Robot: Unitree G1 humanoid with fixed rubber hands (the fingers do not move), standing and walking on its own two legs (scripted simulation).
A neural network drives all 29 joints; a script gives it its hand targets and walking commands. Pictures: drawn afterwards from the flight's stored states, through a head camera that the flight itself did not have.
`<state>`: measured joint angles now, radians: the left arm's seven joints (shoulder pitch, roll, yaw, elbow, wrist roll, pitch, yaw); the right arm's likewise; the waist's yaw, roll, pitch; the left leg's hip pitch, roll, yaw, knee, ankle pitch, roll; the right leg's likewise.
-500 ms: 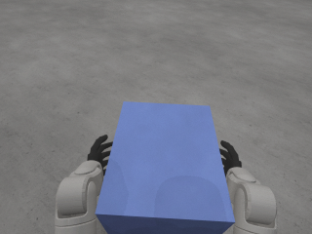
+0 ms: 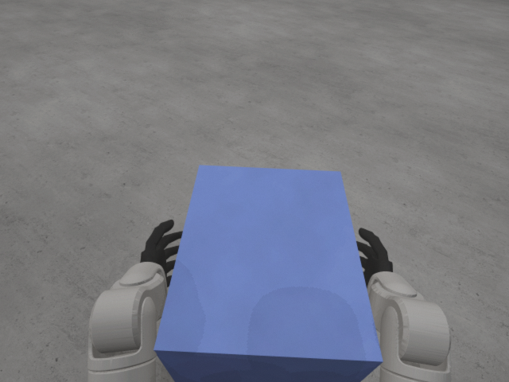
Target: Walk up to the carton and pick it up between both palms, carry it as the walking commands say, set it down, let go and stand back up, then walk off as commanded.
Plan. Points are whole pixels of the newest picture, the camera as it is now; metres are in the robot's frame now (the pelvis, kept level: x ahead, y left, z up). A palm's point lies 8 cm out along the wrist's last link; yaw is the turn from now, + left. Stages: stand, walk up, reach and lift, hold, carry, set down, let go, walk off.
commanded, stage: carry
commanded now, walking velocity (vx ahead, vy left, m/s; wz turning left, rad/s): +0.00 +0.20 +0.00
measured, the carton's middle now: (263, 293) +0.27 +0.00 +0.02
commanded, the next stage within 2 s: none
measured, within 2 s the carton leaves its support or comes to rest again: neither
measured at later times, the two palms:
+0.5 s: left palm (146, 268) +0.26 +0.17 +0.10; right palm (368, 289) +0.25 -0.14 +0.08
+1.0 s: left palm (49, 284) +0.24 +0.29 +0.09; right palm (281, 292) +0.24 -0.02 +0.09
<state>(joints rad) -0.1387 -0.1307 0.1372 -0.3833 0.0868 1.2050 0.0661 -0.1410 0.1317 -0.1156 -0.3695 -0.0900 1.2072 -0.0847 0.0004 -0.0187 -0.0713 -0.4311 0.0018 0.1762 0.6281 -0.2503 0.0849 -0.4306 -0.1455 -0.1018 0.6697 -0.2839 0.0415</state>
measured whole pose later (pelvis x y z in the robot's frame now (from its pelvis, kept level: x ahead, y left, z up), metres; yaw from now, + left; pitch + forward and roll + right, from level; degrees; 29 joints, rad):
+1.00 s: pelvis -0.03 +0.13 +0.01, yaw -1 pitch +5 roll +0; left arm -0.13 -0.13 0.15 -0.42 0.07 1.20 0.07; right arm -0.14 0.13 -0.09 -0.39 -0.09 1.20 -0.09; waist 0.01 -0.02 -0.05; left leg -0.39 0.01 0.13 0.54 -0.24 0.06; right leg -0.47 -0.06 -0.12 0.89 -0.50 0.04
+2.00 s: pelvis -0.09 +0.30 +0.01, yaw -1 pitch +3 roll -1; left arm -0.14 -0.13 0.14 -0.34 0.10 1.22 0.06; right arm -0.15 0.13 -0.12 -0.32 -0.10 1.22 -0.08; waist -0.01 -0.02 -0.14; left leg -0.37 -0.01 0.17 0.48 -0.17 0.09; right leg -0.31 -0.06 -0.08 0.51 -0.25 0.03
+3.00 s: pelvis -0.10 +0.31 +0.01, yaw -16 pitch +5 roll +0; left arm -0.11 -0.13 0.12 -0.38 0.07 1.19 0.07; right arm -0.10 0.13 -0.10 -0.41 -0.09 1.21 -0.10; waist -0.01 0.01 -0.07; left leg -0.45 0.07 0.17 0.69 -0.38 -0.01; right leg -0.40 -0.04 -0.11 0.63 -0.31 -0.03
